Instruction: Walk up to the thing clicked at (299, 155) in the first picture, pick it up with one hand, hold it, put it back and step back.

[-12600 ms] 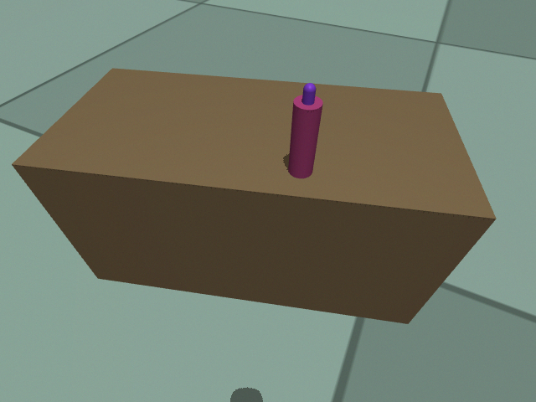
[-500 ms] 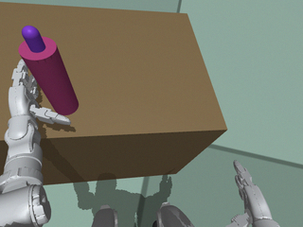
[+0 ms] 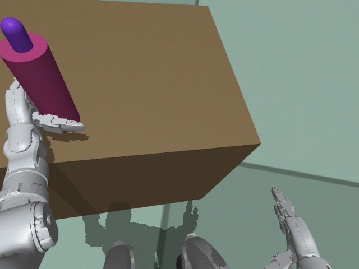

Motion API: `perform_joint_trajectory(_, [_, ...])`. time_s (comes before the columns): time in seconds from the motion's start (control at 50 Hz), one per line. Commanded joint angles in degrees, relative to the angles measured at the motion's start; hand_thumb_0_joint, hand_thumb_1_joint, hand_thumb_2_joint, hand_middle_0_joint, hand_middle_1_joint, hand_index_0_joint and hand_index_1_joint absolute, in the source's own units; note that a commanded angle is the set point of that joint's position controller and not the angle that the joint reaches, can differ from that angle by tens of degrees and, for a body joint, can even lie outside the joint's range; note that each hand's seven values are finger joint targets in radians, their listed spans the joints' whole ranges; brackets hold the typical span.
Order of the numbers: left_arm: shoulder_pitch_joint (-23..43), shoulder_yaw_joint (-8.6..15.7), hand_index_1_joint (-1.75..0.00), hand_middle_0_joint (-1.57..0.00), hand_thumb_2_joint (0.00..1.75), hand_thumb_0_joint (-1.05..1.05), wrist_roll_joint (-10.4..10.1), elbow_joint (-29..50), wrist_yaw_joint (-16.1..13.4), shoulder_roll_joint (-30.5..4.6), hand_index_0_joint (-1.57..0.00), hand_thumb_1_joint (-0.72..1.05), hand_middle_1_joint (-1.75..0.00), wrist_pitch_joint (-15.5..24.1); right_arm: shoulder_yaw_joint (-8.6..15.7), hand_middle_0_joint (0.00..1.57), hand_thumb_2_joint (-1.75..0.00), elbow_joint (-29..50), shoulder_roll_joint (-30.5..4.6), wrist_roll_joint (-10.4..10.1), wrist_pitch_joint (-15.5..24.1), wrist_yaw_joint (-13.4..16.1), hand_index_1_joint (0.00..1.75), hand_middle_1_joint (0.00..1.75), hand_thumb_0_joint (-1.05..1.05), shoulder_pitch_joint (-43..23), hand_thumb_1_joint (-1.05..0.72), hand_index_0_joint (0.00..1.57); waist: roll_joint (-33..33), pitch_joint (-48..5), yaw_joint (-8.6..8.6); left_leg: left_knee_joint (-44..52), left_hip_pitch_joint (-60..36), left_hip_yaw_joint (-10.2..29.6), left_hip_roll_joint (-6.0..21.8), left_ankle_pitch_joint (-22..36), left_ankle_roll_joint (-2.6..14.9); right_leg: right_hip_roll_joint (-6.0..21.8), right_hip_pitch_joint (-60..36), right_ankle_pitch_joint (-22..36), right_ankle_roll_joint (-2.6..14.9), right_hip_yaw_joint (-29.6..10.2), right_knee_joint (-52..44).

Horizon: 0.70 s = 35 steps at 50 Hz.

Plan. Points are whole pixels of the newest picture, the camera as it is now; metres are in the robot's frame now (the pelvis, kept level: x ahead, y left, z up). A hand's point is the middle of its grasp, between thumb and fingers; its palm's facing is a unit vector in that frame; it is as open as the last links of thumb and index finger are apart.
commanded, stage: close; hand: left
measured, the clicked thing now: (44, 83) +0.49 +0.21 +0.10
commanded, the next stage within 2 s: settle in 0.34 s
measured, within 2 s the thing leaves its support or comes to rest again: leaves its support in 0.96 s
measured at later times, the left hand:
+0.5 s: hand (52, 102) +0.48 +0.21 +0.05, palm faces +0.18 -0.98 +0.00, open 9.5 cm
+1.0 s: hand (50, 105) +0.47 +0.21 +0.06, palm faces +0.18 -0.98 -0.04, open 9.7 cm
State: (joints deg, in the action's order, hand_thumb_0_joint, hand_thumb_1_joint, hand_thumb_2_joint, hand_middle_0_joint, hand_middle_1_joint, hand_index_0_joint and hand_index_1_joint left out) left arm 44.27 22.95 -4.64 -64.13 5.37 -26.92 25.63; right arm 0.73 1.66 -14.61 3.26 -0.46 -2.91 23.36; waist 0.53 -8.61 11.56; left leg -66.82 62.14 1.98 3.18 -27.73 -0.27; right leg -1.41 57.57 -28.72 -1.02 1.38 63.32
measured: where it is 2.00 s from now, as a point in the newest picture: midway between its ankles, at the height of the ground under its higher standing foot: outside the picture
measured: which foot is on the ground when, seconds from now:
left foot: down 0.00-1.00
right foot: down 0.00-1.00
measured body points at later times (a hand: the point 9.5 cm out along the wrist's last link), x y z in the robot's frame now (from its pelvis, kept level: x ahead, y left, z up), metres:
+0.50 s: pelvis +0.00 +0.00 +0.01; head +0.12 +0.04 +0.44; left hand +0.47 +0.26 +0.05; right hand +0.15 -0.25 +0.00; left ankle +0.03 +0.12 -0.65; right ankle +0.01 -0.14 -0.65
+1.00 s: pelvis +0.02 +0.00 +0.02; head +0.12 +0.04 +0.46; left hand +0.46 +0.26 +0.06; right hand +0.18 -0.25 +0.01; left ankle +0.03 +0.12 -0.65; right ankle +0.01 -0.14 -0.65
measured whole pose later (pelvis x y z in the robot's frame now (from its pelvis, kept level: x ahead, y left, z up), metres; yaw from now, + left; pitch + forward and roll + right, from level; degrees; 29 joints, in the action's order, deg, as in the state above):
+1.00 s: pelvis +0.02 +0.00 +0.02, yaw +0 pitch +18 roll -3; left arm 34.3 18.4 -5.5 -50.5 1.2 -22.1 17.5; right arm 0.8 -1.7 -14.1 2.0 -3.4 -0.6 21.6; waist 0.4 -7.0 8.6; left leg -60.4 51.9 0.9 2.9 -27.0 0.1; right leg -1.1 47.5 -27.6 -1.4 0.5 56.7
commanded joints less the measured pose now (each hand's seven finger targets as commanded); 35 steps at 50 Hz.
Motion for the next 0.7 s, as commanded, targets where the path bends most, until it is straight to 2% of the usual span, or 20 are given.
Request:
perform_joint_trajectory(0.0, [23.55, 0.44, -0.63, -0.79, 0.45, 0.0, -0.38, 16.65, -1.01, -11.95, -0.8, -0.27, -0.64, 4.22, 7.68, 0.05, -0.05, 11.16, -10.33, 0.01, 2.47, 1.41, 0.05, 0.05, 0.0, 1.69, 0.52, 0.05, -12.38, -31.26, -1.05, 8.2, -29.11, 0.99, -1.04, 21.86, 0.13, -1.16, -10.6, 19.03, 2.44, 0.99, -6.71])
perform_joint_trajectory(0.02, [23.51, 1.25, -0.67, -0.83, 0.48, 0.0, -0.35, 18.06, -1.56, -13.28, -0.83, -0.25, -0.67, 4.21, 7.41, 0.05, -0.05, 11.32, -10.14, -0.16, 2.28, 1.53, 0.05, 0.05, 0.0, 1.68, 0.52, 0.05, -11.61, -30.91, -1.5, 8.4, -28.42, 0.7, -1.2, 21.01, 0.3, -1.16, -11.63, 19.28, 2.22, 0.71, -7.21])
perform_joint_trajectory(0.04, [22.4, 1.16, -0.7, -0.85, 0.51, 0.0, -0.52, 18.2, -2.14, -12.4, -0.86, -0.23, -0.7, 3.97, 7.47, 0.05, -0.05, 11.76, -9.98, -0.18, 2.13, 1.56, 0.05, 0.05, 0.0, 2.0, 0.51, 0.05, -11.25, -31.74, -1.24, 8.11, -28.56, 0.57, -1.18, 21.93, 0.51, -1.08, -12.76, 20.62, 2.15, 0.57, -7.12])
perform_joint_trajectory(0.08, [21.54, -1.36, -0.76, -0.91, 0.55, 0.0, -0.67, 19.51, -2.5, -8.15, -0.91, -0.21, -0.76, 3.67, 6.18, 0.05, -0.05, 11.43, -8.2, -0.3, 1.87, 1.47, 0.05, 0.05, 0.0, 2.24, 0.51, 0.05, -10.66, -30.59, -1.18, 8.32, -28.69, 0.45, -1.23, 22.18, 0.62, -1.11, -12.76, 21.28, 1.89, 0.47, -7.46])
perform_joint_trajectory(0.1, [18.97, -2.06, -0.78, -0.94, 0.58, 0.0, -0.68, 16.35, -2.46, -6.31, -0.94, -0.18, -0.78, 3.17, 7.18, 0.05, -0.05, 10.4, -8.88, -0.4, 1.75, 1.58, 0.05, 0.05, 0.0, 2.61, 0.51, 0.05, -9.65, -27.84, -0.51, 8.58, -27.5, 0.43, -1.19, 21.27, 0.68, -1.09, -11.42, 20.56, 1.89, 0.55, -7.77])
perform_joint_trajectory(0.16, [17.12, -1.38, -0.82, -0.98, 0.62, 0.0, 0.33, 13.27, -2.96, -7.16, -0.98, -0.11, -0.82, 3.05, 5.48, 0.05, -0.05, 8.53, -7.79, -0.39, 1.74, 1.27, 0.05, 0.05, 0.0, 2.53, 0.51, 0.05, -7.7, -21.66, -0.47, 9.25, -24.0, 0.54, -0.98, 18.98, 0.76, -1.13, -9.17, 18.22, 1.98, 0.74, -8.06])
perform_joint_trajectory(0.18, [17.37, 0.9, -0.83, -0.98, 0.64, 0.0, 0.57, 12.53, -3.22, -10.3, -0.99, -0.13, -0.83, 3.34, 6.64, 0.05, -0.05, 8.91, -8.72, -0.5, 1.75, 1.31, 0.05, 0.05, 0.0, 1.11, 0.51, 0.05, -7.2, -20.61, -0.67, 9.22, -22.76, 0.41, -1.05, 18.16, 0.86, -1.11, -9.37, 17.72, 1.88, 0.66, -8.2])
perform_joint_trajectory(0.2, [17.4, 0.67, -0.85, -1.0, 0.65, 0.0, 0.45, 12.43, -3.26, -9.54, -1.0, -0.1, -0.85, 3.66, 7.0, 0.05, -0.05, 9.13, -8.88, -0.37, 1.85, 1.29, 0.05, 0.05, 0.0, 1.15, 0.52, 0.05, -7.57, -20.31, -0.21, 9.17, -22.88, 0.26, -1.15, 17.74, 0.92, -0.99, -9.57, 17.71, 1.88, 0.49, -8.1])
perform_joint_trajectory(0.22, [17.84, 0.53, -0.87, -1.02, 0.67, 0.0, 0.3, 13.04, -3.08, -8.99, -1.03, -0.09, -0.87, 4.16, 6.01, 0.05, -0.05, 9.75, -8.11, -0.2, 1.9, 0.97, 0.05, 0.05, 0.0, 1.41, 0.52, 0.05, -7.3, -21.51, -0.37, 9.12, -22.8, 0.46, -1.21, 17.85, 1.03, -1.02, -9.88, 17.58, 1.94, 0.55, -8.08])
perform_joint_trajectory(0.26, [18.89, 1.42, -0.94, -1.07, 0.75, 0.0, -0.04, 15.52, -2.57, -11.41, -1.08, 0.0, -0.94, 4.69, 7.69, 0.05, -0.05, 8.94, -9.37, -0.29, 1.78, 1.05, 0.05, 0.05, 0.0, 2.83, 0.52, 0.05, -9.2, -24.56, -0.75, 8.7, -25.5, 0.11, -1.42, 19.76, 1.07, -0.8, -11.17, 19.32, 1.82, 0.21, -7.99])
perform_joint_trajectory(0.32, [18.91, 2.89, -1.12, -1.2, 0.94, 0.0, -0.47, 14.77, -1.99, -12.66, -1.2, 0.07, -1.11, 4.48, 7.47, 0.05, -0.05, 10.93, -9.67, -0.48, 1.56, 0.89, 0.05, 0.05, 0.0, 3.33, 0.52, 0.05, -8.11, -26.69, -0.72, 8.82, -26.13, 0.31, -1.36, 20.87, 1.0, -0.99, -12.92, 20.36, 1.92, 0.44, -7.82])
perform_joint_trajectory(0.34, [19.12, 2.8, -1.16, -1.23, 0.98, 0.0, -0.52, 15.06, -1.76, -12.49, -1.24, 0.09, -1.15, 4.54, 6.89, 0.05, -0.05, 9.98, -8.95, -0.41, 1.46, 0.82, 0.05, 0.05, 0.0, 2.32, 0.52, 0.05, -9.65, -26.75, -1.57, 9.08, -26.6, 0.52, -1.32, 21.15, 0.65, -1.06, -12.27, 19.65, 2.11, 0.56, -7.69])
perform_joint_trajectory(0.38, [18.22, 2.7, -1.25, -1.29, 1.09, 0.0, -0.85, 14.51, -1.8, -11.09, -1.29, 0.18, -1.24, 4.37, 6.31, 0.05, -0.05, 8.51, -8.27, -0.26, 1.41, 0.71, 0.05, 0.05, 0.0, 2.83, 0.52, 0.05, -10.47, -26.51, -1.72, 8.88, -26.54, 0.75, -1.17, 21.27, 0.57, -1.09, -10.72, 18.74, 2.27, 0.76, -7.38])
perform_joint_trajectory(0.42, [19.0, 1.35, -1.32, -1.33, 1.17, 0.0, -1.15, 15.71, -1.86, -9.4, -1.34, 0.22, -1.31, 4.39, 5.45, 0.05, -0.05, 9.65, -7.56, -0.27, 1.55, 0.7, 0.05, 0.05, 0.0, 1.96, 0.52, 0.05, -10.32, -26.49, -2.01, 9.26, -26.44, 0.5, -1.43, 19.89, 0.51, -0.99, -11.71, 18.19, 2.22, 0.65, -7.87])
perform_joint_trajectory(0.44, [18.74, 1.39, -1.34, -1.29, 1.25, 0.0, -1.01, 16.65, -1.77, -10.09, -1.28, 0.3, -1.32, 4.36, 5.66, 0.05, -0.06, 8.98, -7.72, -0.3, 1.58, 0.76, 0.05, 0.05, 0.0, 1.73, 0.52, 0.05, -10.53, -27.7, -2.28, 9.11, -26.5, 0.4, -1.38, 19.72, 0.69, -1.01, -11.81, 18.19, 2.21, 0.54, -7.91])
perform_joint_trajectory(0.5, [21.9, 1.19, -1.37, -1.3, 1.3, 0.0, -0.57, 20.58, -1.8, -12.83, -1.29, 0.39, -1.34, 4.38, 7.41, 0.05, -0.06, 12.16, -9.65, -0.54, 1.52, 1.38, 0.05, 0.05, 0.0, -0.92, 0.52, 0.05, -10.8, -30.6, -2.48, 9.38, -27.71, 0.23, -1.36, 20.15, 0.63, -0.95, -13.97, 19.16, 2.19, 0.13, -7.89])
perform_joint_trajectory(0.54, [21.94, 0.13, -1.41, -1.32, 1.34, 0.0, -1.02, 19.82, -1.93, -10.74, -1.31, 0.38, -1.38, 3.75, 6.29, 0.05, -0.06, 12.43, -8.72, -0.8, 1.37, 1.65, 0.05, 0.05, 0.0, -0.39, 0.52, 0.05, -9.47, -30.53, -2.33, 9.4, -27.91, 0.12, -1.32, 20.52, 0.73, -0.84, -14.65, 20.13, 2.0, -0.11, -8.28])
perform_joint_trajectory(0.58, [23.27, 0.21, -1.44, -1.34, 1.34, 0.0, -1.33, 22.46, -2.12, -12.04, -1.33, 0.27, -1.41, 3.63, 6.87, 0.05, -0.06, 9.56, -8.93, -0.81, 0.88, 2.0, 0.05, 0.05, 0.0, 1.47, 0.51, 0.05, -10.46, -29.9, -2.46, 9.7, -28.35, -0.24, -1.47, 20.75, 0.77, -0.76, -15.34, 21.04, 1.83, -0.36, -8.9])
perform_joint_trajectory(0.62, [24.01, 0.46, -1.47, -1.36, 1.36, 0.0, -1.52, 24.35, -2.32, -12.76, -1.35, 0.27, -1.44, 3.28, 6.33, 0.05, -0.06, 10.82, -8.85, -0.91, 0.81, 2.14, 0.05, 0.05, 0.0, 1.24, 0.51, 0.05, -10.22, -31.05, -2.43, 9.84, -29.71, -0.11, -1.35, 22.48, 0.76, -0.72, -16.42, 22.5, 1.81, -0.17, -9.08])
perform_joint_trajectory(0.68, [24.33, -0.2, -1.47, -1.35, 1.36, 0.0, -1.64, 26.38, -2.62, -11.94, -1.34, 0.22, -1.44, 2.47, 5.62, 0.05, -0.06, 9.77, -7.9, -1.0, 0.31, 2.24, 0.05, 0.05, 0.0, 1.73, 0.51, 0.05, -11.02, -29.98, -2.71, 10.57, -31.3, -0.23, -1.45, 23.28, 0.56, -0.63, -16.57, 23.18, 1.77, -0.12, -9.63])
